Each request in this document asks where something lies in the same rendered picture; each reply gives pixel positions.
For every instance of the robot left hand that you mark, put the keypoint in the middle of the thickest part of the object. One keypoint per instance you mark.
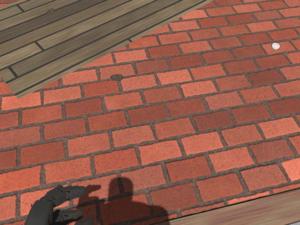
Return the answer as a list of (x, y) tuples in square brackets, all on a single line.
[(41, 212)]

